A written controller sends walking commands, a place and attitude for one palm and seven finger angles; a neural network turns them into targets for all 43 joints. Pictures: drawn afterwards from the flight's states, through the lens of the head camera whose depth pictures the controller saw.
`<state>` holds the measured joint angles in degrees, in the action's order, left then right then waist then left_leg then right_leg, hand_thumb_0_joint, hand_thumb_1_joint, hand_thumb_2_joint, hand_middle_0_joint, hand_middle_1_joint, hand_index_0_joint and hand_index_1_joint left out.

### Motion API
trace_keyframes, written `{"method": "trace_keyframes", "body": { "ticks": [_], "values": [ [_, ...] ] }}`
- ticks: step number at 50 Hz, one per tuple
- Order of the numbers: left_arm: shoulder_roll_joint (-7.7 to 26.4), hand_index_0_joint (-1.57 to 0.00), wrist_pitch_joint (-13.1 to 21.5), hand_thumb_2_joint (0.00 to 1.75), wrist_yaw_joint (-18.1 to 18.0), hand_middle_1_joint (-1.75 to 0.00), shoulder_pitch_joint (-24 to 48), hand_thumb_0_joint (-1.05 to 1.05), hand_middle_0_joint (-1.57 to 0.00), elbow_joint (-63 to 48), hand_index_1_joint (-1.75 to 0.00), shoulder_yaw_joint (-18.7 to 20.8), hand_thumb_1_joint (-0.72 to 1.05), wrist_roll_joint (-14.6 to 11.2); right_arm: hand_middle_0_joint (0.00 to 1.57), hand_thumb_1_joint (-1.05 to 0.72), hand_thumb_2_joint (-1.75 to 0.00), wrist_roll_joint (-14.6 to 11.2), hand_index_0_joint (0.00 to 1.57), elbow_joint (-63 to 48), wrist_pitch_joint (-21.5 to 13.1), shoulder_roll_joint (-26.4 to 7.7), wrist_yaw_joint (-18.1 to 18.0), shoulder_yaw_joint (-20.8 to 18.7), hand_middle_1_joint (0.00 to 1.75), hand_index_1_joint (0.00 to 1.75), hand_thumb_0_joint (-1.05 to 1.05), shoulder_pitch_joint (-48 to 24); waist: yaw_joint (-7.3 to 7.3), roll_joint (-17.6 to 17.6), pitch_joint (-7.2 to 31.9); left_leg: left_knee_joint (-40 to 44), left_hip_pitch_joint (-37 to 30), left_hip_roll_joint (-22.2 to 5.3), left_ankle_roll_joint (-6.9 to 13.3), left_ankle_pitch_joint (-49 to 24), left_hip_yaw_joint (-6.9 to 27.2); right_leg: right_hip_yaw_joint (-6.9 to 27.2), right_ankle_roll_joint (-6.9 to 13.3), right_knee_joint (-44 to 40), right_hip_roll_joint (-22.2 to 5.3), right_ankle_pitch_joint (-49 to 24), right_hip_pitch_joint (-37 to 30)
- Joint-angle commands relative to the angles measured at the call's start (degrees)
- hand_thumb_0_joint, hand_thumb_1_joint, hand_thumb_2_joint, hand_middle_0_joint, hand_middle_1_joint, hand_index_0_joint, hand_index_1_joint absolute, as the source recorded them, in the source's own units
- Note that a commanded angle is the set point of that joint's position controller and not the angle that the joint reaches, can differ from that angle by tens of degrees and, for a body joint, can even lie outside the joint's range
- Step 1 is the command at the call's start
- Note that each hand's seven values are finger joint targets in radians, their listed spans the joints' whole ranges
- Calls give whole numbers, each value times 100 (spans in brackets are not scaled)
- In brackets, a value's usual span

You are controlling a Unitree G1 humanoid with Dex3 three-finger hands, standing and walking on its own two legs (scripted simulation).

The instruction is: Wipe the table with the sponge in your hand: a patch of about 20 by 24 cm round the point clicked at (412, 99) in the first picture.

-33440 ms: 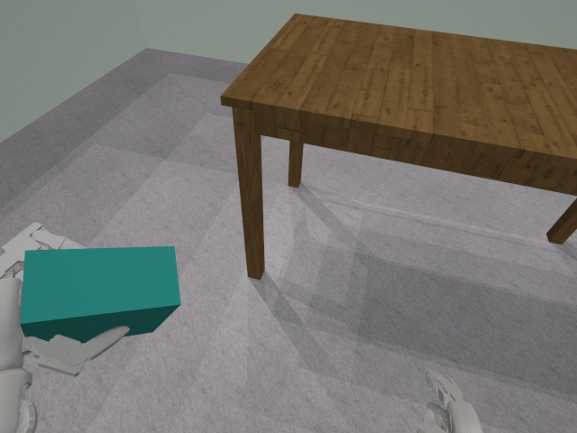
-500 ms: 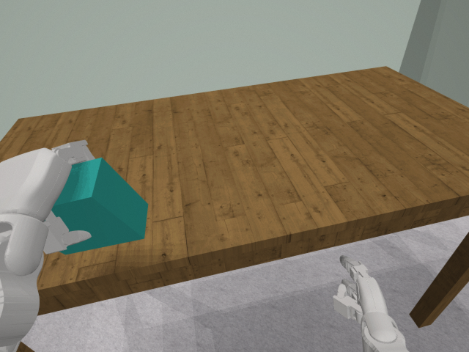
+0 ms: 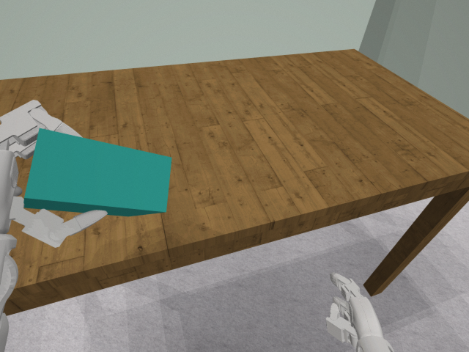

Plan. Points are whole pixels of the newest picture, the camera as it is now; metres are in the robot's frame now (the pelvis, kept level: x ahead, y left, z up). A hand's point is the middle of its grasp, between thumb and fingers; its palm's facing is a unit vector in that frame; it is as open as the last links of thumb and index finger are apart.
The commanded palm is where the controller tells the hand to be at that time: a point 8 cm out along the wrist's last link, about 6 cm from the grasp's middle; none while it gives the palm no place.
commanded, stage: step back with the hand held close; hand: left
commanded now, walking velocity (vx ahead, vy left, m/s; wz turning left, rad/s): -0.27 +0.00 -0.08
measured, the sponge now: (113, 186) +0.24 +0.18 +0.23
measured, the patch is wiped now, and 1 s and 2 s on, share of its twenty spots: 1.00 1.00 1.00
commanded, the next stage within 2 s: stop stepping back and stand still in 1.04 s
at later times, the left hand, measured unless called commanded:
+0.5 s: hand out of the picture +0.17 +0.24 +0.28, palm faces +0.49 -0.77 -0.40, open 10.2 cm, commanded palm +0.12 +0.30 +0.28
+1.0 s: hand out of the picture +0.08 +0.24 +0.30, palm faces +0.53 -0.80 -0.29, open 10.2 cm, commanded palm +0.02 +0.28 +0.28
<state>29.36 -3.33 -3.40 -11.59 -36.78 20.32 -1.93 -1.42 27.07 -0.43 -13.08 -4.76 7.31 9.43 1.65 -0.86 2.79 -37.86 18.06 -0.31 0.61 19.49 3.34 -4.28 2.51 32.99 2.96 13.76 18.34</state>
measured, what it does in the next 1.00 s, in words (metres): walks backwards: left foot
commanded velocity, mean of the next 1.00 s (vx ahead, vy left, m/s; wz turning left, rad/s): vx -0.32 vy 0.00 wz -0.08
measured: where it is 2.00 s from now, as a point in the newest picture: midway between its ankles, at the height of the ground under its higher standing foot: outside the picture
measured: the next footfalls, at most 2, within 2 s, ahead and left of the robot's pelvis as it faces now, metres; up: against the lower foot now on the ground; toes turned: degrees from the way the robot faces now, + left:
left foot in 0.76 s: -0.02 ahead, +0.13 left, +0.00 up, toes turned +3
right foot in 1.04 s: -0.11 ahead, -0.13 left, +0.00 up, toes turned -1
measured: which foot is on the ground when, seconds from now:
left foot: down 0.00-0.62, up 0.64-0.74, down 0.76-1.00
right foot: down 0.00-0.78, up 0.80-1.00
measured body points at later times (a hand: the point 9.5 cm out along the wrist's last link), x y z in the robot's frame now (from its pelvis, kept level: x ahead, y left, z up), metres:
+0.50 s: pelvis -0.05 +0.02 -0.01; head -0.03 +0.04 +0.44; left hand +0.13 +0.28 +0.30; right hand +0.10 -0.22 -0.09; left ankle +0.02 +0.11 -0.72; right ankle +0.02 -0.10 -0.72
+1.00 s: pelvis -0.15 +0.00 +0.00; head -0.12 +0.02 +0.45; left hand +0.05 +0.28 +0.31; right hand +0.02 -0.21 -0.08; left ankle -0.06 +0.13 -0.72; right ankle -0.14 -0.13 -0.71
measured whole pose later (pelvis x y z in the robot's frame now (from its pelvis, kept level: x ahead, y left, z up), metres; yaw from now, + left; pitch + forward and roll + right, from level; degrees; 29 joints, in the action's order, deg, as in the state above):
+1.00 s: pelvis -0.15 +0.00 +0.00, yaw -1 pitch +0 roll -2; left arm 27.4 9.5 -8.5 -6.5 -40.3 32.1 -4.5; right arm -1.8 34.3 -6.3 -10.0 -1.0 1.4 9.9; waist 0.9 0.1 -4.5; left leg -36.3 25.5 -5.4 -0.8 10.6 -1.6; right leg 0.4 -1.2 43.1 2.2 23.3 21.7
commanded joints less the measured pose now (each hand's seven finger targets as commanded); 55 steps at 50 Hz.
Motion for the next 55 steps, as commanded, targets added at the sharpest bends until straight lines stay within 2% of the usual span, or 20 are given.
{"method": "trace_keyframes", "body": {
  "ticks": [1, 5, 9, 12, 15, 22, 25, 28, 29, 30, 32, 36, 38, 39, 40, 43, 50, 52, 53, 55],
  "values": [
    [1277, -120, 1165, 130, -539, -160, 486, 0, -120, -1932, -160, 1669, 10, -268, 20, -90, -90, 86, 20, -694, -230, -715, 34, -604, 30, 30, 0, -229, -53, -1402, 1047, 930, 254, -724, 314, -2057, 892, 596, 24, 262, -644, -1614, -708],
    [1134, -120, 1369, 130, -545, -160, 509, 0, -120, -1457, -160, 1691, 10, -221, 20, -90, -90, 108, 20, -467, -341, -699, 118, -707, 30, 30, 0, -218, -61, -1241, 812, 1085, -247, -966, 320, -3252, 1219, 494, -110, 97, -353, 10, -147],
    [1003, -120, 1400, 130, -521, -160, 291, 0, -120, -848, -160, 1635, 10, -216, 20, -90, -90, 10, 20, -311, -422, -746, 111, -784, 30, 30, 0, -214, -138, -432, 739, 796, 281, -862, 240, -1841, 1015, 674, -32, -348, -639, -815, -592],
    [1061, -120, 1470, 130, -555, -160, -33, 0, -120, -1036, -160, 1685, 10, -275, 20, -90, -90, -61, 20, -251, -418, -686, 124, -841, 30, 30, 0, -143, -275, 398, 763, -32, 606, -528, 95, 0, 536, 1321, 214, -649, -1499, -1212, -285],
    [1227, -120, 1564, 130, -631, -160, -362, 0, -120, -1616, -160, 1870, 10, -328, 20, -90, -90, -45, 20, -192, -431, -587, 119, -807, 30, 30, 0, -177, -309, 381, 859, -330, 337, -463, 91, 370, 315, 1378, 281, -760, -1754, -631, 269],
    [1199, -120, 1719, 130, -759, -160, 428, 0, -120, -1772, -160, 2082, 10, -166, 20, -90, -90, 66, 20, -254, -697, -742, 49, -897, 30, 30, 0, -160, -229, -1492, 571, 1987, 1424, -1394, 535, 1197, 1534, 508, -202, 1385, -260, 1035, 4],
    [996, -120, 1563, 130, -712, -160, 961, 0, -120, -889, -160, 1709, 10, -167, 20, -90, -90, 24, 20, -58, -804, -641, 101, -916, 30, 30, 0, 117, -227, -1043, 645, 1355, 27, -1475, 634, -1351, 1372, 682, -250, 1175, -148, 1388, 717],
    [779, -120, 1460, 130, -501, -160, 1106, 0, -120, -454, -160, 1319, 10, -137, 20, -90, -90, -56, 20, -153, -724, -686, 163, -850, 30, 30, 0, -127, -202, -583, 582, 469, 72, -1072, 301, -1009, 880, 700, -185, -659, -423, -129, -39],
    [620, -120, 1420, 130, -439, -160, 1156, 0, -120, -445, -160, 1130, 10, -172, 20, -90, -90, -87, 20, -190, -665, -647, 168, -805, 30, 30, 0, -283, -249, -41, 322, 84, 594, -797, 176, 316, 604, 916, -24, -937, -734, -689, -19],
    [649, -120, 1373, 130, -426, -160, 1174, 0, -120, -550, -160, 1090, 10, -205, 20, -90, -90, -145, 20, -225, -614, -637, 164, -825, 30, 30, 0, -343, -330, 654, -4, -594, 763, -456, 52, 1345, 311, 1460, 199, -1118, -1239, -30, 673],
    [680, -120, 1362, 130, -423, -160, 805, 0, -120, -897, -160, 1067, 10, -293, 20, -90, -90, -165, 20, -113, -507, -512, 213, -784, 30, 30, 0, -428, -339, 816, 190, -1980, -61, -228, -32, 516, -73, 1826, 545, -1340, -1979, 126, 1669],
    [1142, -120, 1468, 130, -499, -160, 413, 0, -120, -1887, -160, 1684, 10, -335, 20, -90, -90, -54, 20, -187, -389, -383, 216, -740, 30, 30, 0, -574, -356, 515, 518, -162, 43, -569, 58, 254, 27, 1518, 353, -254, -1928, -1875, 850],
    [1255, -120, 1596, 130, -577, -160, 367, 0, -120, -2373, -160, 1948, 10, -309, 20, -90, -90, 28, 20, -370, -493, -692, 147, -923, 30, 30, 0, -640, -259, -1152, 734, 1327, -111, -1398, 486, -812, 983, 724, -145, 1256, -763, -929, 975],
    [1091, -120, 1659, 130, -614, -160, 323, 0, -120, -2276, -160, 1926, 10, -364, 20, -90, -90, 59, 20, -342, -580, -579, 166, -942, 30, 30, 0, -491, -309, -2075, 887, 1816, -118, -1985, 687, -1463, 1351, 542, -309, 2398, -231, 1368, 1292],
    [1096, -120, 1704, 130, -652, -160, 840, 0, -120, -2507, -160, 1836, 10, -332, 20, -90, -90, 134, 20, -269, -722, -516, 169, -932, 30, 30, 0, -373, -390, -2001, 867, 1795, -204, -2184, 848, -2101, 1644, 835, -336, 3491, -172, 1903, 1632],
    [911, -120, 1593, 130, -677, -160, 964, 0, -120, -1769, -160, 1735, 10, -307, 20, -90, -90, -12, 20, 46, -909, -587, 265, -1110, 30, 30, 0, -127, -321, -1072, 1235, 978, -1544, -1858, 784, -4296, 798, 794, -456, 2967, -73, 1845, 1718],
    [628, -120, 1555, 130, -421, -160, 848, 0, -120, -1200, -160, 1309, 10, -307, 20, -90, -90, -94, 20, -314, -831, -756, 341, -934, 30, 30, 0, -484, -174, -996, 542, 773, 213, -1460, 234, -800, 465, 383, -341, -406, -232, -123, -543],
    [888, -120, 1698, 130, -406, -160, 752, 0, -120, -1322, -160, 1438, 10, -282, 20, -90, -90, -119, 20, -365, -767, -598, 355, -879, 30, 30, 0, -473, -173, 514, 323, -1000, 649, -791, -101, 405, -202, 839, 20, -1437, -1017, -1628, -349],
    [1034, -120, 1729, 130, -435, -160, 591, 0, -120, -1534, -160, 1467, 10, -299, 20, -90, -90, -203, 20, -328, -708, -449, 343, -987, 30, 30, 0, -338, -182, 1790, 716, -2683, 1006, -122, -386, 1022, -505, 1864, 592, -1498, -2086, -2664, -394],
    [1079, -120, 1673, 130, -389, -160, -136, 0, -120, -1583, -160, 1708, 10, -367, 20, -90, -90, -227, 20, -367, -561, -184, 336, -912, 30, 30, 0, -625, -206, 1311, 712, -3900, 934, -398, -323, 779, 82, 1821, 755, -1000, -2312, -3253, 225]
  ]
}}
